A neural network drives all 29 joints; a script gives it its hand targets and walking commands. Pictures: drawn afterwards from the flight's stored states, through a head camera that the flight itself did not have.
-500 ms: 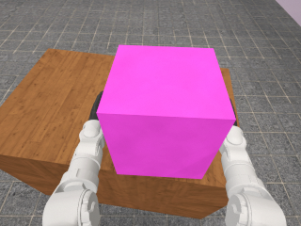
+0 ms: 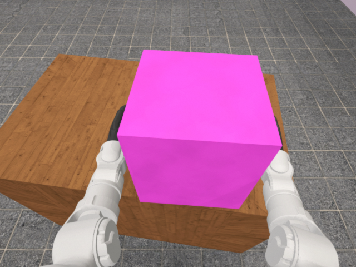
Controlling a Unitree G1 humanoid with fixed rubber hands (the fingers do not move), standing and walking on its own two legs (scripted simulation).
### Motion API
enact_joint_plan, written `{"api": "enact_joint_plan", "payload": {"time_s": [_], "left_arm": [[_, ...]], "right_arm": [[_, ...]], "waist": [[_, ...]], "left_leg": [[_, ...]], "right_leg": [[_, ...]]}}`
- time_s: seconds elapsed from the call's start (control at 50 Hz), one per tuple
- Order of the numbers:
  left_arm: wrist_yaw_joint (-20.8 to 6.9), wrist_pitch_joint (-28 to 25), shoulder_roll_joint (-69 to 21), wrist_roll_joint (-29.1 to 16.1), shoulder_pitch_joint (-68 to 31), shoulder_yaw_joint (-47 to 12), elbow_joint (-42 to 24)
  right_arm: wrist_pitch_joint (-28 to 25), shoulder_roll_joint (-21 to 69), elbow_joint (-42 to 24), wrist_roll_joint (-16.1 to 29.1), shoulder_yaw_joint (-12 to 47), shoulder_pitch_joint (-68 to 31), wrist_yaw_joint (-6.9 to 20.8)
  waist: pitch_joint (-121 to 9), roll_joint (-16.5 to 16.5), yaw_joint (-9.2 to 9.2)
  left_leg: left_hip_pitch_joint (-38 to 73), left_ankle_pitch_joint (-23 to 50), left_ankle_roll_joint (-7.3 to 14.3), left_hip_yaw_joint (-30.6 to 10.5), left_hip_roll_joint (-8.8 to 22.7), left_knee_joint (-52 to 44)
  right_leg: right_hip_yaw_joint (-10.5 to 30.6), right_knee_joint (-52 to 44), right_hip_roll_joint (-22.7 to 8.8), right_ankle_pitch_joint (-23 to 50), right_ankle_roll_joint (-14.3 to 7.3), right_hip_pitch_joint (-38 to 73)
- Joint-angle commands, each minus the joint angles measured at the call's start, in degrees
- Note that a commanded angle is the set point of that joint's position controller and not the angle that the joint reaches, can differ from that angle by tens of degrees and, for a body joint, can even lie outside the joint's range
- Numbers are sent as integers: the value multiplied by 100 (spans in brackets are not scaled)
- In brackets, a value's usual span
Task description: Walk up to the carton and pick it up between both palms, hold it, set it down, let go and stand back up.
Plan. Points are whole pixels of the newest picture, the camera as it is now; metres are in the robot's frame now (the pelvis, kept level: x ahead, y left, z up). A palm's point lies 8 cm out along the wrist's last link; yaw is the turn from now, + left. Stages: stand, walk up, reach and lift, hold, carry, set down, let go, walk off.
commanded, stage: set down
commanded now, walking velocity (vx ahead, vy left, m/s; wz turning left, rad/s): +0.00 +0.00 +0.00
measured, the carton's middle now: (194, 134) +0.42 -0.03 +0.02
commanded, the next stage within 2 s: none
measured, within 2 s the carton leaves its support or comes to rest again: neither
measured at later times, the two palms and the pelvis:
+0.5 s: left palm (118, 139) +0.39 +0.16 +0.04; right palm (271, 146) +0.37 -0.21 +0.04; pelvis -0.01 +0.00 +0.00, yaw +0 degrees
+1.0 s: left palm (120, 140) +0.40 +0.15 +0.02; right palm (269, 147) +0.38 -0.21 +0.03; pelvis +0.00 +0.00 +0.00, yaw -2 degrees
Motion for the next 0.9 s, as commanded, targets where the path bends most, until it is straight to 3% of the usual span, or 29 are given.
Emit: {"api": "enact_joint_plan", "payload": {"time_s": [0.0,0.06,0.14,0.24,0.32,0.34,0.38,0.42,0.46,0.58,0.64,0.72,0.78,0.88], "left_arm": [[-410,-211,-2479,289,-2819,-1085,-33],[-457,-244,-2490,361,-2745,-1024,-125],[-409,-324,-2341,416,-2731,-929,15],[-399,-344,-2412,428,-2802,-952,-33],[-399,-337,-2434,448,-2569,-925,72],[-393,-347,-2397,481,-2480,-906,42],[-398,-342,-2424,502,-2507,-932,93],[-396,-356,-2388,539,-2528,-861,100],[-348,-354,-2410,560,-2455,-925,95],[-364,-388,-2435,641,-2343,-770,100],[-336,-399,-2289,642,-2291,-738,155],[-276,-470,-2106,596,-2250,-762,187],[-258,-518,-1904,616,-2146,-588,188],[131,-529,-757,400,-2164,-482,158]], "right_arm": [[-138,2605,-165,-434,1515,-2932,743],[-153,2675,-204,-514,1471,-2768,726],[-199,2625,-144,-572,1414,-2789,759],[-178,2612,26,-675,1180,-2681,751],[-177,2603,96,-711,1173,-2502,756],[-217,2594,19,-661,1228,-2495,767],[-207,2622,94,-723,1153,-2527,775],[-216,2576,121,-743,1115,-2551,796],[-231,2503,188,-735,1068,-2465,797],[-178,2558,309,-891,972,-2298,855],[-207,2468,230,-825,951,-2277,865],[-210,2321,359,-783,947,-2232,784],[-225,2111,391,-726,921,-2094,732],[-271,880,653,-242,795,-2037,403]], "waist": [[-2340,-261,-102],[-2378,-279,-127],[-2444,-300,-65],[-2415,-179,-186],[-2301,-193,-165],[-2321,-208,-86],[-2165,-208,-173],[-2250,-188,-106],[-2181,-46,-153],[-2060,-141,-148],[-2132,-135,-56],[-2011,-147,-157],[-1956,-169,-77],[-2052,-60,-10]], "left_leg": [[954,923,-52,487,-193,-91],[796,922,10,517,-208,-155],[877,908,-15,537,-212,-97],[906,725,-32,560,-200,-86],[865,814,-21,525,-188,-80],[916,959,-2,526,-184,-51],[894,820,-26,515,-179,-50],[912,721,-16,535,-189,-55],[1090,915,-75,524,-172,-23],[1097,673,-38,506,-145,-43],[932,676,-10,548,-155,7],[923,840,-20,515,-166,79],[889,839,3,521,-184,55],[917,881,-50,522,-147,105]], "right_leg": [[-390,72,63,1544,156,1056],[-362,120,52,1826,201,1261],[-415,140,48,1572,188,1089],[-442,82,83,1185,174,794],[-423,97,89,1248,133,796],[-422,97,86,1401,135,788],[-443,80,92,1204,139,732],[-441,68,94,975,132,623],[-486,25,122,956,100,469],[-471,25,114,660,95,345],[-438,65,90,727,91,340],[-424,138,87,1005,124,308],[-391,143,89,1020,117,381],[-336,130,147,759,75,78]]}}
